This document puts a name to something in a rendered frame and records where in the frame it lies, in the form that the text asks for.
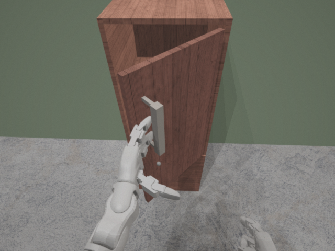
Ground cupboard door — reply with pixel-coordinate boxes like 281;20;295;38
117;28;225;202

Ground left robot hand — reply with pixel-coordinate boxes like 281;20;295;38
118;116;181;200

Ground right robot hand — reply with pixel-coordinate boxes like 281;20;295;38
238;216;277;251

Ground robot left forearm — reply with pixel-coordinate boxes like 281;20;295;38
84;181;140;251

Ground handle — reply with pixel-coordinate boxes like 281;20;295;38
141;96;165;156

